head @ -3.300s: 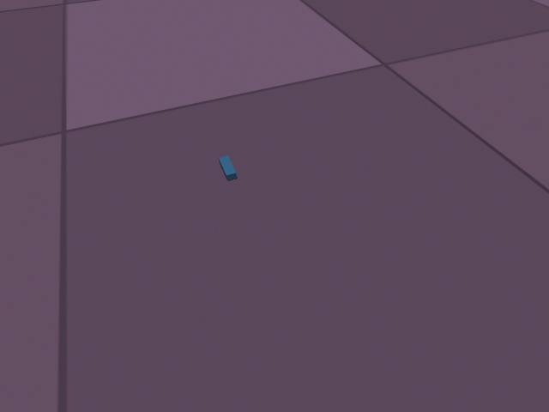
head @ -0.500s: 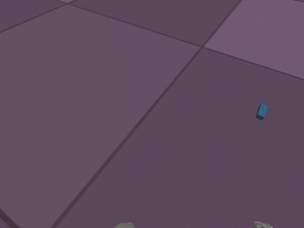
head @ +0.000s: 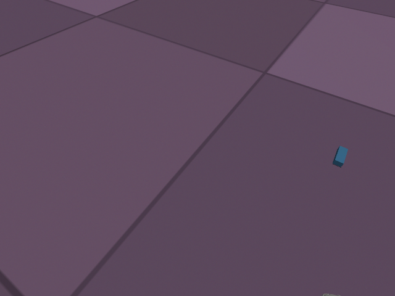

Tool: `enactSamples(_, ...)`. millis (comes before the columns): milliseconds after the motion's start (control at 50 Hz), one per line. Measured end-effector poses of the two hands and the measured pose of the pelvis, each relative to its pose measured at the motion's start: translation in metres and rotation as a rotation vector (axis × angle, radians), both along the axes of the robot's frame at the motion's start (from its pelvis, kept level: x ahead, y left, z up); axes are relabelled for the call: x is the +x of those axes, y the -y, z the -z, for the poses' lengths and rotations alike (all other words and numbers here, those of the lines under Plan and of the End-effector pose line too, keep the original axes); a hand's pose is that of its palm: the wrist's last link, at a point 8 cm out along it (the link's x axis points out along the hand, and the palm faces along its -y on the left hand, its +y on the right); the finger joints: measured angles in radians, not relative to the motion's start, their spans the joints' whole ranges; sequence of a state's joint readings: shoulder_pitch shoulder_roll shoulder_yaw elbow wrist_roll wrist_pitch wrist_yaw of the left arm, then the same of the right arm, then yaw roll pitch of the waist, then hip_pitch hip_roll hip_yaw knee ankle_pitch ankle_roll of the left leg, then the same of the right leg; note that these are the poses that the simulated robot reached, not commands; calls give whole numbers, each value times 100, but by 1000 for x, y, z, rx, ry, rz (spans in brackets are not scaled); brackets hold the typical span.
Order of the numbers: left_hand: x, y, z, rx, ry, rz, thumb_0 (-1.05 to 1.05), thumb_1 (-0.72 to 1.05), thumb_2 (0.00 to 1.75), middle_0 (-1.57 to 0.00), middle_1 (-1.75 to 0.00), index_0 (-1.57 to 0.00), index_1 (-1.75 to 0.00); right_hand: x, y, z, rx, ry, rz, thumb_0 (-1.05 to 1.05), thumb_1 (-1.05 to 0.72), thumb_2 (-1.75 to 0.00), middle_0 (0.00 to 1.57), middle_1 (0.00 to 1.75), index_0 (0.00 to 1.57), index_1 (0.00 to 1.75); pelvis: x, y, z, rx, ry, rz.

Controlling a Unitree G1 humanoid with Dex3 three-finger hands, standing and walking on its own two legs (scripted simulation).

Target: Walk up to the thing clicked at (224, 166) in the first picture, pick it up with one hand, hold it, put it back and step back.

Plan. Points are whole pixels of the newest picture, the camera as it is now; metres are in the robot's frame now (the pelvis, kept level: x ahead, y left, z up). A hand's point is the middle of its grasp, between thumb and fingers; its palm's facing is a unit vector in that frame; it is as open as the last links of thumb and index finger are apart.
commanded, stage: stand
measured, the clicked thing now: (340, 156) +1.09 -0.93 -0.76
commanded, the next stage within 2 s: none
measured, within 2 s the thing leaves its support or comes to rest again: neither
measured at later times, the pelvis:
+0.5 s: pelvis +0.01 -0.01 +0.00, yaw -2 degrees
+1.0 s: pelvis +0.02 -0.01 +0.01, yaw -2 degrees
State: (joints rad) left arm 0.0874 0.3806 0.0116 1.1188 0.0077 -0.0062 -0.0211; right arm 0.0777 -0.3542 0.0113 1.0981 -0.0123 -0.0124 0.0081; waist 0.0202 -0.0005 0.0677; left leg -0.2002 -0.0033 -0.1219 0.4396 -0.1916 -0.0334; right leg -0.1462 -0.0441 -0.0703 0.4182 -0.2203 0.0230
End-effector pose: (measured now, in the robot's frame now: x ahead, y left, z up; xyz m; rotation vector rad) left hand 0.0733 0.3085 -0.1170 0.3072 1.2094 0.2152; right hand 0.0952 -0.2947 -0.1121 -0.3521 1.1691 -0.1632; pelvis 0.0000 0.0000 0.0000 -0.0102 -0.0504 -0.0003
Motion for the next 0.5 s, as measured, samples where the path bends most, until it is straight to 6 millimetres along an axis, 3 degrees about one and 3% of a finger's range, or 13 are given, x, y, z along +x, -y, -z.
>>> enactSamples(200, -8, 8, 0, 1, -68, 1, 0, 90, 90, -20, -30, -20, -30, -13, 6, 5, 12, -59, 39, 1, -91, -89, 20, 30, 20, 30, 5, 4, -3, 4, -9, 13)
enactSamples(500, 17, 17, -4, -1, -26, 20, 0, 90, 90, -20, -30, -20, -30, -12, 10, 5, 15, -52, 57, 1, -91, -89, 20, 30, 20, 30, 11, 8, -5, 6, -8, 26)
